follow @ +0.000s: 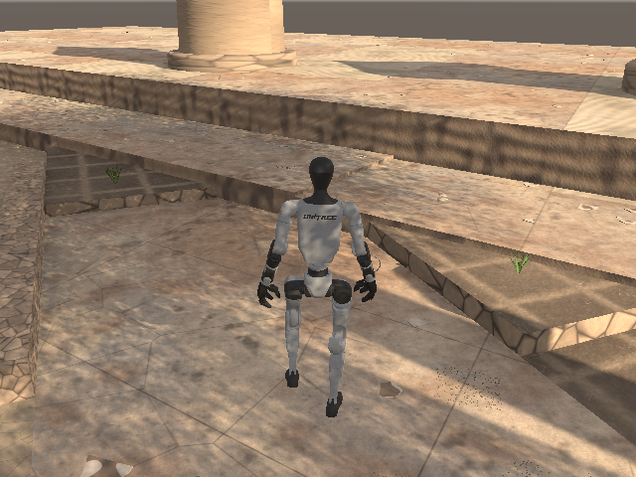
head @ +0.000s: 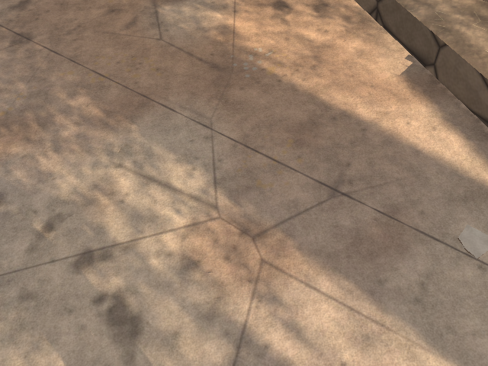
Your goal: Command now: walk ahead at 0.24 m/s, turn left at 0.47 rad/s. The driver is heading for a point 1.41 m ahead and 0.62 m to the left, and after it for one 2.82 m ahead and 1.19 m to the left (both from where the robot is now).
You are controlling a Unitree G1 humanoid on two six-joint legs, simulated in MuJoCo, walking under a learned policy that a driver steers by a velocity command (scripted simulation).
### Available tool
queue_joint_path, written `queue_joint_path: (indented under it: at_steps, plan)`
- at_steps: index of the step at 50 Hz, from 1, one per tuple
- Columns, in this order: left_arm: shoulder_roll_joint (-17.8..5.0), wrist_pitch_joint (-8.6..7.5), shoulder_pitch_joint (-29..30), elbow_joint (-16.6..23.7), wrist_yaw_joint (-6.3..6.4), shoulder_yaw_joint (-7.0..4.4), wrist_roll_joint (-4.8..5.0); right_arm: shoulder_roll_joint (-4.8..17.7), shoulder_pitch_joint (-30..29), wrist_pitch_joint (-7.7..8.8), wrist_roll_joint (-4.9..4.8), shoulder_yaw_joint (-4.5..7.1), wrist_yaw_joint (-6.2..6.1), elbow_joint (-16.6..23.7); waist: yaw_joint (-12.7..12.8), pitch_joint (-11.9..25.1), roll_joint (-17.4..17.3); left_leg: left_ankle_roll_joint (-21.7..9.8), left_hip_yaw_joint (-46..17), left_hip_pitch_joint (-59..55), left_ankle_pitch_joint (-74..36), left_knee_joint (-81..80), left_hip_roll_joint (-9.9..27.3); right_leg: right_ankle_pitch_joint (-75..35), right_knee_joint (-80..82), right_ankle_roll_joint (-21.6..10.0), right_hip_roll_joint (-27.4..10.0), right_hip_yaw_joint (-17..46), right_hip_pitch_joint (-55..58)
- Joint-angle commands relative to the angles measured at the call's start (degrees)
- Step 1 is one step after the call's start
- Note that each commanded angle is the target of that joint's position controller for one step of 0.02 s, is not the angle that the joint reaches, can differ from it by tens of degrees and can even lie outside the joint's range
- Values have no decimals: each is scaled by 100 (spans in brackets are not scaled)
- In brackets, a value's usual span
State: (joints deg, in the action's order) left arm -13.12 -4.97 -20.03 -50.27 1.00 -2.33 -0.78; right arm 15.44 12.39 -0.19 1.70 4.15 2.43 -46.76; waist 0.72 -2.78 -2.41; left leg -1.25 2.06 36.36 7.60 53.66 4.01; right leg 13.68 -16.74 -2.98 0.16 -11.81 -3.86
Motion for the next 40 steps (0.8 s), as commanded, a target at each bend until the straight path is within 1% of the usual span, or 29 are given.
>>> queue_joint_path:
  at_steps: [1, 4, 6, 7, 8, 9, 10, 11, 12, 13, 14, 15, 17, 18, 23, 25, 26, 29, 30, 31, 32, 33, 34, 35, 36, 37, 38, 39, 40]
  plan:
    - [-644, -54, 349, 371, 51, -120, 20, -115, -103, 20, 20, -105, 84, 382, -120, 11, 885, -38, 272, -670, -635, -1038, -96, -3883, 160, -510, -1296, -25, -409]
    - [-852, 29, 221, 306, 82, -199, 38, 59, -152, 24, 86, -71, 102, 510, -90, 175, 878, -246, 445, -973, -299, -1536, -282, -4370, -426, -434, -1497, -46, 44]
    - [-988, 115, 290, 327, 118, -263, 52, 222, 156, 53, 120, -4, 65, 505, -209, 379, 864, -458, 515, -1329, 217, -1787, -504, -4909, -1259, -362, -1556, -35, 255]
    - [-1013, 180, 345, 350, 118, -279, 58, 298, 548, 108, 140, 44, 24, 417, -381, 618, 694, -577, 527, -1751, 133, -2169, -662, -4691, -2096, -270, -1462, -93, 258]
    - [-1008, 226, 279, 362, 90, -276, 67, 507, 1022, 203, 192, 117, -62, 311, -647, 949, 222, -748, 271, -2523, -1000, -2807, -610, -3630, -3371, -3, -1191, -199, -94]
    - [-585, 254, -26, 569, 57, -173, -6, 1177, 1089, 263, 148, 261, -146, 372, -402, 1310, -761, -1086, -1438, -3634, -4094, -2430, 870, 355, -5016, 251, -624, -211, -1466]
    - [-520, 381, -369, 775, 31, -155, 36, 1688, 1130, 163, -125, 424, -145, 470, -275, 2185, -1308, -2318, -3583, -4536, -5218, -2784, 1890, 2575, -6385, 468, 398, 723, -2687]
    - [-662, 463, -141, 681, 40, -149, -95, 1435, 921, 52, -286, 397, -160, 599, -365, 2056, -244, -2254, -3139, -4236, -3775, -3065, 1769, 2244, -6472, 467, -58, 1352, -2936]
    - [-648, 470, 268, 752, 32, -148, -63, 1067, 563, -21, -253, 288, -203, 636, -318, 1246, -37, -2073, -2698, -3455, -2683, -3276, 1492, 1816, -6279, 456, -165, 1342, -3079]
    - [-636, 462, 509, 760, 54, -152, -73, 748, 258, -75, -188, 182, -238, 639, -155, 653, 206, -1721, -2325, -2819, -2042, -3509, 1086, 1414, -5750, 456, -327, 1374, -3068]
    - [-670, 512, 543, 806, 61, -164, -129, 610, 120, -92, -201, 146, -268, 653, -45, 464, 38, -1504, -2071, -2447, -1833, -3605, 795, 1167, -5345, 467, -400, 1402, -2884]
    - [-650, 591, 386, 744, 56, -163, -168, 558, 24, -92, -160, 127, -267, 674, 38, 549, -47, -1371, -1867, -2220, -1770, -3647, 611, 988, -5220, 469, -345, 1361, -2593]
    - [-559, 684, 265, 723, 42, -146, -137, 706, 71, -33, -110, 171, -222, 688, 75, 797, -19, -1271, -1811, -2166, -1810, -3629, 480, 879, -5003, 487, -223, 1350, -2388]
    - [-532, 704, 301, 744, 41, -140, -116, 785, 80, -21, -104, 200, -211, 698, 64, 842, -25, -1238, -1837, -2166, -1570, -3653, 443, 839, -4836, 504, -205, 1373, -2400]
    - [-601, 772, 852, 950, 68, -156, -97, 874, 179, -142, -79, 252, -228, 763, -193, 666, -376, -1118, -2414, -2219, 900, -3992, 315, 716, -3950, 583, -138, 1503, -2694]
    - [-661, 732, 906, 1008, 29, -164, -119, 927, 268, -175, -68, 280, -222, 774, -236, 732, -488, -1156, -2781, -2261, 2097, -4206, 316, 797, -3642, 601, -80, 1477, -2628]
    - [-682, 701, 927, 1028, 10, -165, -120, 950, 269, -183, -53, 293, -213, 787, -245, 721, -526, -1164, -2924, -2250, 2428, -4267, 324, 858, -3486, 592, -41, 1458, -2562]
    - [-677, 580, 883, 1057, -28, -143, -84, 996, 231, -187, -16, 327, -181, 813, -211, 652, -532, -1140, -3133, -2054, 2840, -4287, 258, 1157, -2868, 465, 139, 1395, -2069]
    - [-662, 536, 755, 1040, -31, -133, -58, 998, 163, -191, -12, 335, -165, 828, -132, 623, -546, -1106, -3144, -1849, 2913, -4277, 196, 1313, -2547, 374, 230, 1365, -1709]
    - [-652, 493, 499, 986, -23, -124, -16, 976, 3, -201, -19, 339, -143, 869, 27, 575, -571, -1030, -3101, -1476, 2941, -4283, 91, 1417, -2082, 244, 338, 1320, -1138]
    - [-646, 453, 98, 876, 8, -125, 19, 929, -229, -217, -37, 341, -128, 930, 281, 467, -562, -872, -2997, -998, 2952, -4227, -83, 1258, -1367, 92, 433, 1230, -431]
    - [-688, 412, -529, 690, 81, -143, 7, 818, -548, -217, -62, 323, -149, 1032, 666, 266, -469, -478, -2686, -331, 3035, -4001, -470, 791, -237, -57, 423, 1093, 483]
    - [-1175, 368, -757, 596, 198, -253, -33, 468, -484, -184, -130, 257, -197, 1075, 654, 103, 648, -84, -1914, 525, 3073, -2516, -1034, 1503, 566, -166, -511, 1993, 1098]
    - [-1666, 346, -286, 859, 232, -328, -102, 54, -258, -104, -172, 122, -216, 1208, 371, 289, 1739, -52, -981, 1099, 2430, -656, -1530, 3105, 1146, -520, -2383, 4460, 903]
    - [-1572, 336, 340, 935, 214, -334, -190, 634, -475, -37, 25, 223, -176, 1192, 74, -308, 809, -40, -1185, 1225, 1484, -140, -990, 3276, 1262, -733, -2362, 4602, -141]
    - [-1264, 286, 588, 967, 181, -258, -131, 748, -300, -12, 38, 271, -70, 1112, -193, -322, 661, -41, -1233, 894, 1026, 161, -877, 2944, 1179, -623, -2033, 4088, -402]
    - [-1094, 224, 753, 986, 121, -215, -79, 758, 6, -7, 58, 271, 18, 966, -328, -222, 737, 19, -1093, 743, 730, 500, -853, 2422, 1129, -472, -1687, 3484, -354]
    - [-1069, 178, 757, 1010, 86, -203, -48, 744, 189, -27, 86, 267, 78, 864, -322, -106, 930, 74, -915, 657, 598, 839, -830, 2039, 1116, -384, -1432, 2954, -304]
    - [-1026, 151, 639, 995, 63, -198, -48, 722, 198, -57, 94, 246, 131, 830, -234, -117, 1030, 111, -780, 697, 497, 1091, -725, 1785, 1123, -374, -1306, 2574, -300]
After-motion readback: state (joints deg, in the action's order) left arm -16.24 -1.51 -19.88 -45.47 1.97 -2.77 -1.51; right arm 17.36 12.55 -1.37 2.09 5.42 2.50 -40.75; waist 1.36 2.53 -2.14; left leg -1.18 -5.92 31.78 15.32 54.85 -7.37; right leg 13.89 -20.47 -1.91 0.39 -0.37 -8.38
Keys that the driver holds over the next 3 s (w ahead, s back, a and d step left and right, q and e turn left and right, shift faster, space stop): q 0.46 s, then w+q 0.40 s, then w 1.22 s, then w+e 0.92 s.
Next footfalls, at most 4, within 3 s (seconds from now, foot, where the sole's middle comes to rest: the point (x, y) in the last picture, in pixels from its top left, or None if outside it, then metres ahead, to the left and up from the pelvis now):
0.16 left None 0.21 0.10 -0.78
0.68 right None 0.20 -0.09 -0.78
1.14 left None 0.29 0.26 -0.78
1.64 right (163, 297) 0.67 0.31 -0.78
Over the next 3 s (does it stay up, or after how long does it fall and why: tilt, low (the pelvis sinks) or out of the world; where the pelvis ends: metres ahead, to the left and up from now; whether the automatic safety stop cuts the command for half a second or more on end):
stays up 1.09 0.64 0.00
